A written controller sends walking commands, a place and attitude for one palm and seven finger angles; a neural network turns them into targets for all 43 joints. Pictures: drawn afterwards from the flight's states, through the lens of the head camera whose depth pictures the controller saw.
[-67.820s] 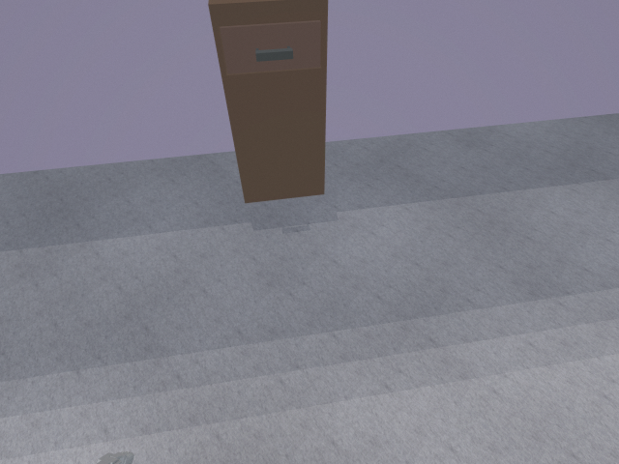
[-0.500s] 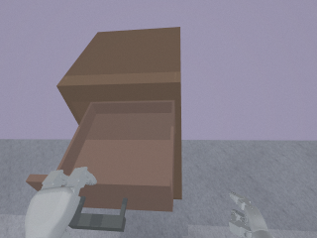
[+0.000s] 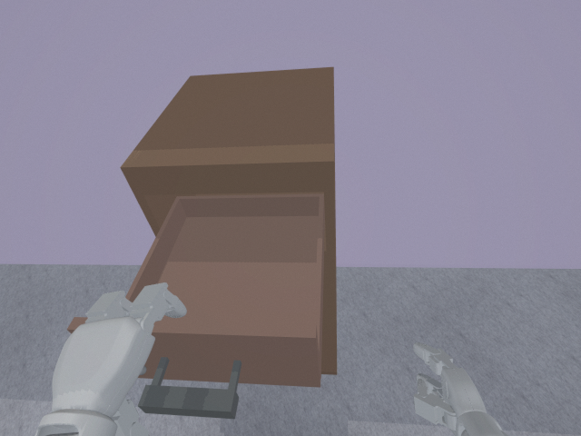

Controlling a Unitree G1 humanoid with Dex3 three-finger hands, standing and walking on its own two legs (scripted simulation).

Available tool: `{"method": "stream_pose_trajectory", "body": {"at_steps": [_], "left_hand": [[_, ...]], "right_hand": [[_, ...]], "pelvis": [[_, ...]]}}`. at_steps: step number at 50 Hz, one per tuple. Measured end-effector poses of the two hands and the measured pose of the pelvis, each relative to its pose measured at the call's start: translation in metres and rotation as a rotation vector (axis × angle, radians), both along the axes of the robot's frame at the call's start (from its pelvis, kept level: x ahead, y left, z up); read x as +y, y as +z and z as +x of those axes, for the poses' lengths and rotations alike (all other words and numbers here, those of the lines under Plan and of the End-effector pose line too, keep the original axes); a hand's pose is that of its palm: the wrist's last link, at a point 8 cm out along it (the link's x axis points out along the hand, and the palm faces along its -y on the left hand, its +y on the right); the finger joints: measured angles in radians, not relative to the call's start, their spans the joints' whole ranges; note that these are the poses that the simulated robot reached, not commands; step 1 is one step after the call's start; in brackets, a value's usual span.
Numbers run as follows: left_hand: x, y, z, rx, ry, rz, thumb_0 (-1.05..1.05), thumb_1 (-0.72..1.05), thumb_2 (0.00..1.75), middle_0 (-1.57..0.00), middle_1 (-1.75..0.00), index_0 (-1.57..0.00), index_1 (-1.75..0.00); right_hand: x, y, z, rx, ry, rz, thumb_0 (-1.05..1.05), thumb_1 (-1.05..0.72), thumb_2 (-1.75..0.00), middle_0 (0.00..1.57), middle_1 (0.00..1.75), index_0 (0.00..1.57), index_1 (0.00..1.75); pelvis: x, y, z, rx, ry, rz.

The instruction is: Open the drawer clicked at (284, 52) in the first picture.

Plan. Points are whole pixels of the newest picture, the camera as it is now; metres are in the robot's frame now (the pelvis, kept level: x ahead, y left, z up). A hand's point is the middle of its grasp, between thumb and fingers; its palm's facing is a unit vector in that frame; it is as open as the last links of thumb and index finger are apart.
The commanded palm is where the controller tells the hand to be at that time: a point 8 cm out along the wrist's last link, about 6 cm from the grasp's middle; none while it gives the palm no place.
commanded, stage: draw the hand back to the body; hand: left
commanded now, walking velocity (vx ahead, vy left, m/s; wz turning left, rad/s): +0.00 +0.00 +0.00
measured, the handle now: (194, 383) +0.20 +0.19 -0.03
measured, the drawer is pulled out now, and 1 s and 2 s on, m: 0.30 0.30 0.30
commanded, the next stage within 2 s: step back with the hand held close in 1.60 s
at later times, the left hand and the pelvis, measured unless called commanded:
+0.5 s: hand (117, 369) +0.15 +0.22 +0.12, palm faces +0.03 -0.12 -0.99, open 13.8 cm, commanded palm +0.12 +0.22 +0.18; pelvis +0.00 -0.02 +0.01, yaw +0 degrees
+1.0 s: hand (124, 306) +0.19 +0.21 +0.18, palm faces +0.36 -0.84 -0.40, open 12.1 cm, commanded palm +0.13 +0.26 +0.19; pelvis +0.02 -0.01 +0.01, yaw +2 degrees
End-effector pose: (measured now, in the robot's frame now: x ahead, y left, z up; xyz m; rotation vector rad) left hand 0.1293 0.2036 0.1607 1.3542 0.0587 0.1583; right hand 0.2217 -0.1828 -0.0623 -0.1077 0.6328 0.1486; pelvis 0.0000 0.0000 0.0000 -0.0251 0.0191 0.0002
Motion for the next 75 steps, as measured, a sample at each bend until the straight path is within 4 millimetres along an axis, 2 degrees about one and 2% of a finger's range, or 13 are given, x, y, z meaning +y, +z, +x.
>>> {"method": "stream_pose_trajectory", "body": {"at_steps": [6,11,16,23,31,34,37,41,49,58,68,75], "left_hand": [[-0.004,0.0,-0.001,0.008,-0.033,0.049,-0.01,-0.49,0.31,-0.32,-1.2,-0.32,-1.2],[0.004,0.01,-0.001,-0.021,-0.015,0.085,0.0,-0.49,0.31,-0.32,-1.2,-0.32,-1.2],[0.013,0.01,-0.001,0.007,0.025,0.08,0.0,-0.49,0.31,-0.32,-1.2,-0.32,-1.2],[0.018,0.008,-0.003,0.055,0.015,0.082,0.0,-0.49,0.31,-0.32,-1.2,-0.32,-1.2],[0.025,0.019,-0.002,0.012,-0.008,0.123,0.0,-0.49,0.31,-0.32,-1.2,-0.32,-1.2],[0.032,0.013,0.0,-0.092,0.056,-0.41,-0.01,-0.48,0.31,-0.32,-1.19,-0.32,-1.2],[0.033,0.002,0.002,-0.182,0.107,-0.739,-0.01,-0.44,0.33,-0.31,-1.17,-0.32,-1.17],[0.032,0.005,0.008,-0.291,0.081,-0.904,-0.01,-0.36,0.36,-0.31,-1.11,-0.31,-1.12],[0.042,0.031,0.023,-0.364,0.022,-0.876,-0.01,-0.12,0.46,-0.28,-0.96,-0.29,-0.96],[0.052,0.023,0.017,-0.309,0.093,-0.869,0.0,0.18,0.6,-0.26,-0.76,-0.26,-0.77],[0.062,0.033,0.011,-0.383,0.117,-0.845,0.0,0.53,0.75,-0.24,-0.53,-0.24,-0.54],[0.056,0.027,0.009,-0.369,0.121,-0.878,0.01,0.75,0.84,-0.22,-0.39,-0.22,-0.4]], "right_hand": [[-0.009,0.0,-0.006,0.006,-0.004,-0.028,0.01,-0.91,-0.9,0.19,0.3,0.2,0.3],[-0.018,-0.003,-0.01,0.02,-0.028,-0.032,0.01,-0.91,-0.9,0.19,0.3,0.2,0.3],[-0.028,-0.005,-0.012,0.04,-0.044,-0.049,0.01,-0.91,-0.9,0.19,0.3,0.2,0.3],[-0.039,-0.003,-0.007,0.038,-0.056,-0.093,0.01,-0.91,-0.9,0.19,0.3,0.2,0.3],[-0.04,0.001,0.003,0.026,-0.068,-0.107,0.01,-0.91,-0.9,0.19,0.3,0.2,0.3],[-0.036,0.005,0.002,-0.031,-0.107,-0.083,0.01,-0.91,-0.9,0.19,0.3,0.2,0.3],[-0.032,0.008,-0.004,-0.061,-0.131,-0.082,0.01,-0.91,-0.9,0.19,0.3,0.2,0.3],[-0.028,0.009,-0.014,-0.053,-0.12,-0.113,0.01,-0.91,-0.9,0.2,0.3,0.2,0.3],[-0.031,-0.001,-0.02,-0.013,-0.129,-0.109,0.01,-0.9,-0.9,0.2,0.3,0.2,0.3],[-0.041,-0.002,-0.018,0.019,-0.159,-0.12,0.01,-0.9,-0.9,0.2,0.3,0.2,0.3],[-0.043,0.006,-0.011,-0.011,-0.152,-0.123,0.01,-0.9,-0.9,0.2,0.3,0.2,0.3],[-0.044,0.008,-0.015,-0.017,-0.143,-0.116,0.01,-0.9,-0.9,0.2,0.3,0.2,0.3]], "pelvis": [[-0.006,0.001,-0.003,-0.005,-0.008,0.0],[-0.011,0.002,-0.002,-0.011,-0.006,0.001],[-0.015,0.004,0.0,-0.016,0.003,0.005],[-0.018,0.006,0.003,-0.013,0.009,0.004],[-0.016,0.006,0.006,-0.004,0.007,0.0],[-0.014,0.006,0.007,-0.034,0.022,0.004],[-0.014,0.008,0.01,-0.047,0.032,0.012],[-0.017,0.011,0.016,-0.052,0.044,0.016],[-0.013,0.014,0.02,-0.053,0.043,0.015],[-0.012,0.017,0.02,-0.044,0.04,0.016],[-0.016,0.019,0.015,-0.06,0.048,0.017],[-0.019,0.02,0.011,-0.065,0.047,0.019]]}}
